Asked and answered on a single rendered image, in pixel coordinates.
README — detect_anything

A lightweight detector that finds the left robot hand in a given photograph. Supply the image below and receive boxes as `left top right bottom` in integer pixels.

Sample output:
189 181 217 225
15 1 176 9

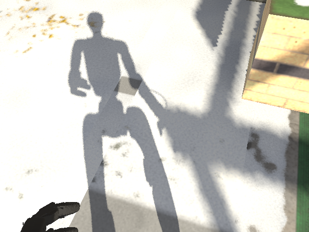
21 202 80 232

